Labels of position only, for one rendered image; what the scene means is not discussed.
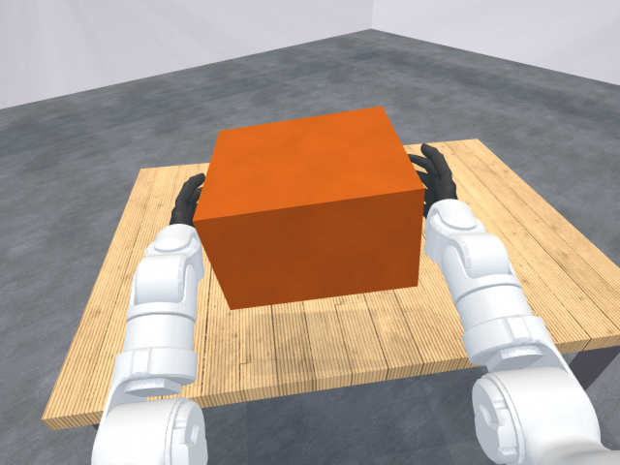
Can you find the robot left upper arm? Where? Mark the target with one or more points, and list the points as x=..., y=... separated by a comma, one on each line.
x=155, y=432

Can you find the carton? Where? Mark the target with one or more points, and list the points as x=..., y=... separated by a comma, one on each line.
x=311, y=208

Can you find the robot left hand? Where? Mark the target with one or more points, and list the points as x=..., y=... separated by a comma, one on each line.
x=186, y=201

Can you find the table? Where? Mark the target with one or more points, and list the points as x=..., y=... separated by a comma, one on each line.
x=289, y=348

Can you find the robot left forearm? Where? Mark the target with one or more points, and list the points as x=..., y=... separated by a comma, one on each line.
x=158, y=357

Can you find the robot right hand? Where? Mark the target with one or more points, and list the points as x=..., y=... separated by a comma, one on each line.
x=438, y=180

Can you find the robot right upper arm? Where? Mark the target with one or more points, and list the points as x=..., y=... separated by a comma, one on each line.
x=537, y=416

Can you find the robot right forearm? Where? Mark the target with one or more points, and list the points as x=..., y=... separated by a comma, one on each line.
x=501, y=331

